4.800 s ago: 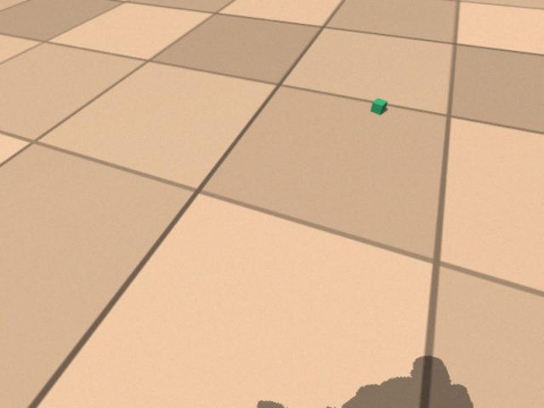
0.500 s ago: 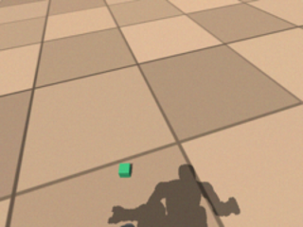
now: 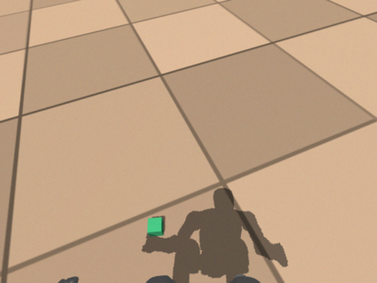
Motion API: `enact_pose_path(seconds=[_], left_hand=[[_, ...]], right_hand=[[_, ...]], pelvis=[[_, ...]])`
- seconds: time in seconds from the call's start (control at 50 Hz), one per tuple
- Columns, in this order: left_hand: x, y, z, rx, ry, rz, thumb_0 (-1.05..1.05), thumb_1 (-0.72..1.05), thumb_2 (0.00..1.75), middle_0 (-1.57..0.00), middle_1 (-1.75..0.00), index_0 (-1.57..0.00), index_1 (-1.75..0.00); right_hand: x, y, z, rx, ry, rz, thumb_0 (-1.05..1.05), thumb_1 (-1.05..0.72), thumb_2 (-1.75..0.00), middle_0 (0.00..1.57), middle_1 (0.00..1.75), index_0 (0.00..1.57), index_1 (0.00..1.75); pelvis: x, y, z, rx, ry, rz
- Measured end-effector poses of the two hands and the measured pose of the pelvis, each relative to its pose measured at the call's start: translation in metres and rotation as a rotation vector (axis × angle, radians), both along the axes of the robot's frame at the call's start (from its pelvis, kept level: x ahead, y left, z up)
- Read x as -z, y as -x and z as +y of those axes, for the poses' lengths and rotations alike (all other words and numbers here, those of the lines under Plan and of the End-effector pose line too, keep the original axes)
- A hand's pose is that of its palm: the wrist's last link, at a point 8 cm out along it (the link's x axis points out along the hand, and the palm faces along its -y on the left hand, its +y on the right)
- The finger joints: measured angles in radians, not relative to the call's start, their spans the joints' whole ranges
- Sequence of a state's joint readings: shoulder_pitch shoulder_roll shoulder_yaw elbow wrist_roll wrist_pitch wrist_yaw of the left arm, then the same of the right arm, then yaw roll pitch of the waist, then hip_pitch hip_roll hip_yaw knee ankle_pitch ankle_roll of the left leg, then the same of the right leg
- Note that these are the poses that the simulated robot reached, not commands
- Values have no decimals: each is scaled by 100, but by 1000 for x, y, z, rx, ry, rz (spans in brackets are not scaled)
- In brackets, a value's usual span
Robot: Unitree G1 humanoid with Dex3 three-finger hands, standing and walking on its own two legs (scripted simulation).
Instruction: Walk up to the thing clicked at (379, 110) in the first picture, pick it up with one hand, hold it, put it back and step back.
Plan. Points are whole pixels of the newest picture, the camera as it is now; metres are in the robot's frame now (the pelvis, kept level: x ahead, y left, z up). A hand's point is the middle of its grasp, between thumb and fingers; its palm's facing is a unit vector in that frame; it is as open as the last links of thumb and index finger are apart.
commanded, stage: walk up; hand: left
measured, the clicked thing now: (155, 226) +0.48 +0.24 -0.71
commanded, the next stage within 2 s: stand in 1.40 s
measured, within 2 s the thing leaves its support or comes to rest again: neither
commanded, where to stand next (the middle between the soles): +0.08 -0.01 m, yaw +0 degrees
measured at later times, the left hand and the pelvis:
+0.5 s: hand out of the picture +0.13 +0.28 -0.14, palm faces -0.03 -0.94 -0.35, open 7.4 cm; pelvis +0.05 +0.02 +0.02, yaw -1 degrees
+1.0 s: hand out of the picture +0.16 +0.26 -0.12, palm faces -0.05 -0.94 -0.33, open 7.4 cm; pelvis +0.06 +0.02 +0.03, yaw -2 degrees
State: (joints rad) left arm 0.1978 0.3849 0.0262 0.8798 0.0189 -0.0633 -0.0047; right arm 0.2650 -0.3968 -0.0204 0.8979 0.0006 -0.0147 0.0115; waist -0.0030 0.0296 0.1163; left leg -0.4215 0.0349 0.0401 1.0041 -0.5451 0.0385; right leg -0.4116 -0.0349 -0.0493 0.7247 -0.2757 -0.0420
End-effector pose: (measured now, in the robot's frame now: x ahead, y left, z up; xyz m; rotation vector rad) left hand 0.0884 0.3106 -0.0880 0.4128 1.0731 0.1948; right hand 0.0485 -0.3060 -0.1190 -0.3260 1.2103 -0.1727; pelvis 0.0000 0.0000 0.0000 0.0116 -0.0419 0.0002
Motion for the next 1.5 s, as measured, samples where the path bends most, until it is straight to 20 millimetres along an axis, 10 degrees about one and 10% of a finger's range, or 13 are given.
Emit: enact_pose_path(seconds=[0.24,0.58,1.12,1.5], left_hand=[[22,-21,30,-56,37,90,0,90,90,-21,-30,-21,-30],[5,-45,7,-63,74,137,0,90,90,-21,-30,-21,-29],[-3,-62,-3,-46,87,142,0,90,90,-21,-30,-21,-29],[-2,-67,1,-44,91,132,0,90,90,-21,-30,-21,-29]], right_hand=[[-19,-51,17,-3,68,-63,1,-90,-90,21,30,20,30],[-34,-109,23,6,17,-88,1,-90,-90,21,30,20,30],[-33,-60,20,87,9,22,1,-90,-90,21,30,20,30],[-35,-74,29,72,7,10,1,-90,-90,21,30,20,30]], pelvis=[[0,-33,25,27,8,7],[-25,-51,19,29,7,7],[-35,-56,17,44,8,8],[-35,-61,22,36,9,13]])
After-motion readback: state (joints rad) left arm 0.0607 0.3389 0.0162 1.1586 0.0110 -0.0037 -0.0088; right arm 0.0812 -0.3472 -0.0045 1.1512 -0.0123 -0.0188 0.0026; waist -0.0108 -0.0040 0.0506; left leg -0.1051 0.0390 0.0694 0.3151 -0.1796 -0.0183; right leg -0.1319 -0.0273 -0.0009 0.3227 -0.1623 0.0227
